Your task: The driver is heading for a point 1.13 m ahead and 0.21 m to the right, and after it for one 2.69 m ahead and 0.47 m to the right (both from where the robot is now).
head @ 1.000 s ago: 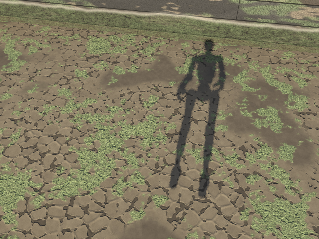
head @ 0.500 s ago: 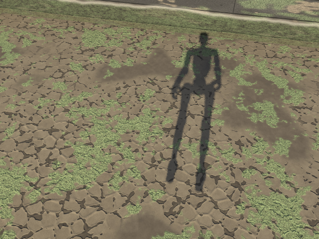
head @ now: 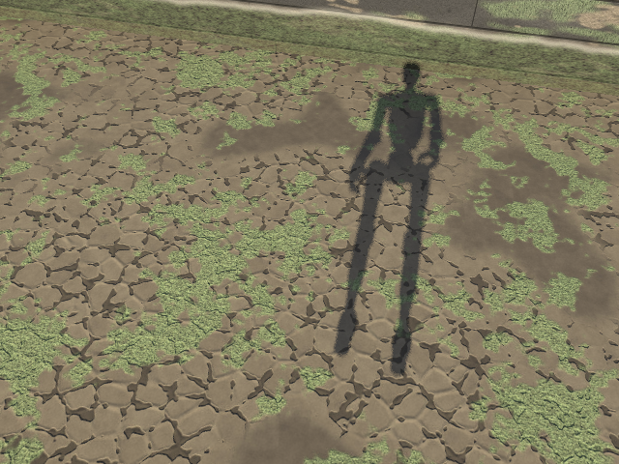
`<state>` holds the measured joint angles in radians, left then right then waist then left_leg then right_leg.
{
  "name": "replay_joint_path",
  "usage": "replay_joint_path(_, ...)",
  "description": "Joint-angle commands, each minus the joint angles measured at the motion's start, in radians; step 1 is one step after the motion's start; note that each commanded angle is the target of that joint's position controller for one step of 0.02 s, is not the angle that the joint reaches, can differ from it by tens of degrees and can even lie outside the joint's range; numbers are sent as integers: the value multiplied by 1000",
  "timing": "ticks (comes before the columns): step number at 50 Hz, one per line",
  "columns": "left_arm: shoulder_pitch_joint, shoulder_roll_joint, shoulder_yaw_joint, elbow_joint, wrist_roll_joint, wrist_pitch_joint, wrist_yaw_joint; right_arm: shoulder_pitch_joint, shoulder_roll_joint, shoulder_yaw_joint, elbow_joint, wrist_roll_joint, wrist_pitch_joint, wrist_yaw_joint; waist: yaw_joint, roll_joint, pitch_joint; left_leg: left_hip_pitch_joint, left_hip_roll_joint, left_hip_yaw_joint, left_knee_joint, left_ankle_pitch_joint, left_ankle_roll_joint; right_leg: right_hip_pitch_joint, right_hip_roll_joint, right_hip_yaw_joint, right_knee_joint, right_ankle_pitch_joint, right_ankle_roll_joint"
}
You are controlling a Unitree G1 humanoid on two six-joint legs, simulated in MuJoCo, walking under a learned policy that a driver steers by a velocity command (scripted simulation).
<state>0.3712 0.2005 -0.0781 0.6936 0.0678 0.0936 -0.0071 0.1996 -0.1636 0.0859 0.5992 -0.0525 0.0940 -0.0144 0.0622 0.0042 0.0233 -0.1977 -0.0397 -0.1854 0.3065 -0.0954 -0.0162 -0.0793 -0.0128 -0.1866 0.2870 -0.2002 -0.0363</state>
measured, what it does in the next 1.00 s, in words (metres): stands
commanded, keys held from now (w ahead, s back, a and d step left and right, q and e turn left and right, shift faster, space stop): w+shift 0.06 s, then shift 0.94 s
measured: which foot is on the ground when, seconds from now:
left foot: down 0.00-1.00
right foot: down 0.00-1.00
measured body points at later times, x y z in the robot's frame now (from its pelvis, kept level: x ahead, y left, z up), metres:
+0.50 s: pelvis +0.02 +0.02 +0.00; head +0.02 +0.02 +0.45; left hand +0.09 +0.26 -0.12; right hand +0.20 -0.18 -0.09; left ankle +0.05 +0.13 -0.75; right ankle -0.02 -0.09 -0.75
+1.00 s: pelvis +0.00 +0.02 +0.00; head +0.01 +0.02 +0.45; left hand +0.01 +0.25 -0.14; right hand +0.13 -0.19 -0.12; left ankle +0.05 +0.13 -0.75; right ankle -0.02 -0.09 -0.75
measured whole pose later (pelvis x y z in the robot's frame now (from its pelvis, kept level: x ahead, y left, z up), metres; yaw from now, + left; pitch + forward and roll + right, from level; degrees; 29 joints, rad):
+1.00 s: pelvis +0.00 +0.02 +0.00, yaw +0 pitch -1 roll +0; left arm 0.45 0.21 -0.06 0.73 0.05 0.10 -0.01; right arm 0.25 -0.18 0.07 0.68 -0.03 0.09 -0.01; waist 0.06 0.00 0.00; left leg -0.17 -0.06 -0.17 0.25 -0.07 0.00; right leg -0.05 -0.02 -0.13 0.24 -0.17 -0.01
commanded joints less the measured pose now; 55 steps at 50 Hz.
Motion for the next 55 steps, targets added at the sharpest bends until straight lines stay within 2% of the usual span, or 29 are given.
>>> replay_joint_path(1,-117,141,21,-142,2,-28,7,-91,-69,-7,-145,-20,-39,-7,-32,-82,28,-79,-32,70,58,-78,20,-50,-163,207,-162,-313,-96)
replay_joint_path(3,-154,131,13,-171,0,-32,2,-84,-69,-1,-170,-30,-49,-6,-47,-80,23,-81,-18,72,105,-78,13,-60,-178,192,-127,-260,-106)
replay_joint_path(4,-150,112,5,-174,2,-31,0,-73,-68,1,-166,-35,-52,-5,-48,-45,2,-79,-4,58,79,-27,15,-27,-155,164,-76,-184,-98)
replay_joint_path(5,-93,95,-3,-164,5,-28,1,-95,-100,-6,-166,-24,-51,-10,-12,62,-14,-92,-9,42,38,180,32,27,-80,103,14,-13,-61)
replay_joint_path(6,-36,91,-8,-155,22,-30,2,-110,-104,-1,-165,-20,-47,-10,20,108,-56,-87,2,-2,18,341,55,94,-44,91,58,58,-23)
replay_joint_path(7,-8,89,-13,-148,33,-32,1,-126,-95,6,-165,-17,-42,-7,32,110,-84,-46,22,-35,11,464,82,109,-45,105,69,108,3)
replay_joint_path(9,-10,102,-14,-142,38,-36,-4,-124,-89,11,-151,-16,-31,-4,19,54,-122,50,49,-64,22,569,101,92,-60,123,67,180,25)
replay_joint_path(11,-30,111,-12,-144,30,-37,-15,-121,-103,6,-135,-14,-20,-5,4,22,-130,96,62,-78,19,556,104,71,-72,138,48,194,32)
replay_joint_path(14,-44,120,-6,-142,16,-34,-25,-124,-113,-1,-113,-8,-11,-5,-5,2,-108,95,69,-85,-10,476,102,61,-84,151,11,157,33)
replay_joint_path(22,-8,125,16,-108,-2,-25,-26,-121,-116,-18,-66,14,-3,-3,-7,-2,-70,65,65,-75,-62,314,102,57,-90,161,-51,64,20)
replay_joint_path(32,69,122,31,-62,-11,-18,-11,-66,-112,-32,-27,28,0,-10,-7,7,-29,16,51,-60,-87,174,102,36,-76,159,-87,-28,10)
replay_joint_path(34,91,119,34,-51,-12,-7,-7,-46,-111,-34,-19,27,-5,-6,-4,12,-15,-4,46,-56,-94,122,103,34,-74,157,-94,-70,0)
replay_joint_path(38,114,111,35,-34,-14,-3,-2,-22,-107,-38,-11,31,-9,-6,-3,10,2,-26,42,-52,-99,92,100,31,-71,161,-103,-75,-5)
replay_joint_path(42,131,103,36,-17,-16,-3,1,1,-103,-40,-3,32,-11,-8,-5,8,8,-33,39,-50,-99,80,98,32,-68,165,-110,-70,-10)
replay_joint_path(43,121,116,41,-20,-16,-7,-2,10,-88,-35,-7,23,-15,0,-16,-16,-1,-47,46,-53,-106,30,88,53,-75,175,-107,-101,-21)
replay_joint_path(44,117,106,40,-22,-18,-7,-2,10,-93,-37,-4,23,-17,3,-10,-5,12,-61,43,-51,-111,15,84,52,-78,180,-113,-103,-27)
replay_joint_path(47,133,97,38,-12,-19,-6,0,21,-94,-38,2,27,-21,6,-7,14,25,-78,40,-50,-117,24,79,64,-78,185,-115,-85,-32)
replay_joint_path(53,149,92,37,4,-20,-7,0,38,-89,-39,10,27,-23,5,-6,9,18,-68,41,-49,-111,71,80,78,-73,187,-113,-32,-31)
replay_joint_path(54,165,78,33,13,-22,-3,3,35,-102,-44,16,35,-21,-3,5,32,27,-55,32,-44,-102,125,89,58,-65,181,-119,5,-21)
replay_joint_path(55,173,86,34,20,-21,-4,3,43,-96,-42,15,35,-19,-8,-2,18,15,-41,34,-44,-95,145,92,60,-62,178,-115,15,-16)
Keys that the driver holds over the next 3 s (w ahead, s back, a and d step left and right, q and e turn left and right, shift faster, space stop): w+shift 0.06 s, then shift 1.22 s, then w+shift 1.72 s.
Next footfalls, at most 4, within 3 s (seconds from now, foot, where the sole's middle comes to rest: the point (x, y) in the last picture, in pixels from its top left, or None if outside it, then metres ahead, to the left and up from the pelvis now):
none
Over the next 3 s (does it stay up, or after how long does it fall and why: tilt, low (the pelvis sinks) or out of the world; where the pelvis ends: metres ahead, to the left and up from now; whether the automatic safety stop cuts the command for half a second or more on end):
stays up -0.01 0.02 -0.01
